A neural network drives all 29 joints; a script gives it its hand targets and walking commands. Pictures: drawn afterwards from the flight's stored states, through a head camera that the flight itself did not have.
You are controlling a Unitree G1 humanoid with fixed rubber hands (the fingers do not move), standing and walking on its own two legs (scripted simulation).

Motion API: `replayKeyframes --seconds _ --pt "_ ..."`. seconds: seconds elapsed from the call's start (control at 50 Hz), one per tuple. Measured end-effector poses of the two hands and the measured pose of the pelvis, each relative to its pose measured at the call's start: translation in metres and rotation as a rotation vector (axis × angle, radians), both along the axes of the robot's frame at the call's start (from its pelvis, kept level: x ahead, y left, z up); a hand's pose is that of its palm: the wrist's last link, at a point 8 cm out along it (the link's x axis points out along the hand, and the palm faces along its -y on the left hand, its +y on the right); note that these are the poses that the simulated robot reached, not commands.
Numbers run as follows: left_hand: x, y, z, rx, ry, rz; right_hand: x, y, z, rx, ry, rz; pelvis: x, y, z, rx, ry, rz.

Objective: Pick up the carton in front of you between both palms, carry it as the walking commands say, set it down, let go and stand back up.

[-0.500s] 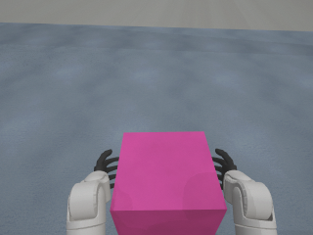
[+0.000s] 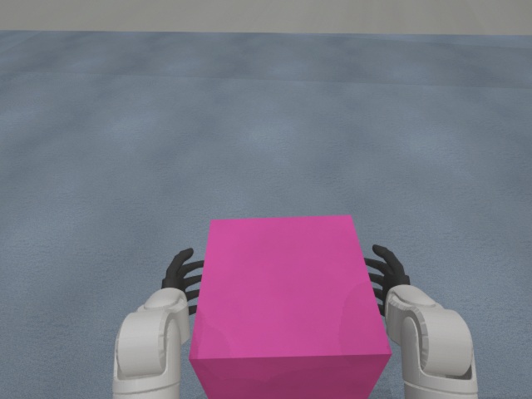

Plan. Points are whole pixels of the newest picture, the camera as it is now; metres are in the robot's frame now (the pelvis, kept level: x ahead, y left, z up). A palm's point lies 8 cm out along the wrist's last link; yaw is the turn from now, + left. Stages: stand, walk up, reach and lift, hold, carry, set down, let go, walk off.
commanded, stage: carry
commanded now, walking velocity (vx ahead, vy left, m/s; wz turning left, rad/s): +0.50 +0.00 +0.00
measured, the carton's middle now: (284, 321) +0.26 +0.00 -0.01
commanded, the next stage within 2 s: none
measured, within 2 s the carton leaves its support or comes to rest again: neither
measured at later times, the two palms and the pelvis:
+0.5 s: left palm (198, 152) +0.60 +0.18 +0.06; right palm (340, 152) +0.58 -0.12 +0.07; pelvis +0.33 +0.05 +0.00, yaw -3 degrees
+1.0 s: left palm (228, 81) +0.90 +0.14 +0.08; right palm (337, 81) +0.89 -0.16 +0.07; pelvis +0.62 +0.00 +0.00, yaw +0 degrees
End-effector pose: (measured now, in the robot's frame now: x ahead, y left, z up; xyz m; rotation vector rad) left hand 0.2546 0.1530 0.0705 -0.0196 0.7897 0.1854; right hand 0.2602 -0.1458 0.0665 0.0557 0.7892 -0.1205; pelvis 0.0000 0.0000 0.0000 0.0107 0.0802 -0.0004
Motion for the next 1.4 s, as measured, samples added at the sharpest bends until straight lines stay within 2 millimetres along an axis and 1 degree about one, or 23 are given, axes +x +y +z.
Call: replayKeyframes --seconds 0.08,0.16,0.2,0.24,0.26,0.3,0.34,0.42,0.52,0.62,0.66,0.7,0.72,0.78,0.86,0.94,1.0,1.06,1.1,1.16,1.26,1.34,1.4 --pt "0.053 0.004 0.012 -0.006 -0.053 -0.003 0.052 0.004 0.013 -0.005 -0.053 -0.004 0.050 0.005 0.002 0.000 0.001 -0.004" --pt "0.116 0.012 0.017 -0.018 -0.106 -0.019 0.109 0.012 0.020 -0.014 -0.106 -0.022 0.110 0.016 -0.005 -0.007 -0.004 -0.006" --pt "0.150 0.019 0.013 -0.028 -0.121 -0.028 0.140 0.019 0.019 -0.024 -0.121 -0.031 0.143 0.024 -0.013 -0.011 -0.011 -0.014" --pt "0.185 0.026 0.003 -0.042 -0.131 -0.036 0.172 0.026 0.013 -0.037 -0.130 -0.040 0.177 0.034 -0.025 -0.005 -0.023 -0.026" --pt "0.201 0.029 -0.003 -0.052 -0.120 -0.037 0.187 0.029 0.009 -0.046 -0.120 -0.042 0.191 0.037 -0.027 0.006 -0.023 -0.032" --pt "0.228 0.032 -0.011 -0.058 -0.070 -0.045 0.210 0.032 0.001 -0.050 -0.070 -0.051 0.214 0.043 -0.023 0.001 -0.018 -0.043" --pt "0.250 0.033 -0.016 -0.055 -0.015 -0.057 0.228 0.033 -0.005 -0.048 -0.014 -0.065 0.235 0.047 -0.016 -0.012 -0.012 -0.052" --pt "0.294 0.031 -0.017 -0.053 0.031 -0.082 0.265 0.032 -0.005 -0.054 0.032 -0.082 0.279 0.050 -0.002 -0.031 -0.004 -0.050" --pt "0.356 0.027 -0.003 -0.049 -0.023 -0.082 0.330 0.028 0.009 -0.053 -0.022 -0.079 0.342 0.045 0.004 -0.035 0.000 -0.041" --pt "0.428 0.016 0.011 -0.037 -0.105 -0.057 0.409 0.016 0.019 -0.038 -0.104 -0.057 0.416 0.029 -0.004 -0.023 -0.007 -0.038" --pt "0.459 0.009 0.012 -0.027 -0.126 -0.047 0.443 0.009 0.016 -0.027 -0.125 -0.048 0.450 0.019 -0.013 -0.017 -0.014 -0.030" --pt "0.492 0.000 0.008 -0.018 -0.144 -0.035 0.479 0.000 0.009 -0.016 -0.144 -0.038 0.484 0.008 -0.025 -0.013 -0.029 -0.016" --pt "0.507 -0.004 0.005 -0.006 -0.138 -0.034 0.496 -0.004 0.004 -0.002 -0.138 -0.038 0.498 0.004 -0.028 -0.025 -0.030 -0.012" --pt "0.542 -0.010 -0.003 0.004 -0.068 -0.021 0.534 -0.010 -0.007 0.019 -0.067 -0.035 0.527 -0.004 -0.021 -0.018 -0.024 0.003" --pt "0.574 -0.012 -0.006 0.007 0.007 0.000 0.571 -0.012 -0.010 0.018 0.007 -0.013 0.562 -0.010 -0.005 0.005 -0.016 0.010" --pt "0.611 -0.012 0.002 0.010 -0.014 -0.003 0.607 -0.012 -0.004 0.020 -0.014 -0.015 0.596 -0.009 0.001 0.011 -0.013 0.000" --pt "0.641 -0.010 0.010 0.002 -0.062 -0.019 0.633 -0.010 0.006 0.015 -0.062 -0.033 0.623 -0.003 0.000 0.000 -0.017 -0.005" --pt "0.673 -0.005 0.015 -0.014 -0.111 -0.040 0.659 -0.005 0.015 -0.001 -0.111 -0.052 0.654 0.006 -0.007 -0.022 -0.030 -0.012" --pt "0.692 0.000 0.012 -0.039 -0.125 -0.039 0.676 0.000 0.019 -0.027 -0.124 -0.050 0.674 0.010 -0.012 -0.012 -0.033 -0.016" --pt "0.712 0.005 0.006 -0.056 -0.099 -0.029 0.699 0.005 0.018 -0.049 -0.098 -0.038 0.697 0.012 -0.012 0.008 -0.024 -0.033" --pt "0.736 0.007 -0.003 -0.049 -0.055 -0.035 0.722 0.007 0.008 -0.043 -0.055 -0.043 0.722 0.016 -0.014 0.007 -0.010 -0.045" --pt "0.750 0.005 -0.004 -0.038 -0.054 -0.049 0.731 0.005 0.003 -0.033 -0.054 -0.057 0.732 0.018 -0.014 0.003 -0.002 -0.049" --pt "0.756 0.002 -0.004 -0.032 -0.055 -0.060 0.734 0.002 0.001 -0.029 -0.055 -0.065 0.736 0.018 -0.014 0.001 0.003 -0.052"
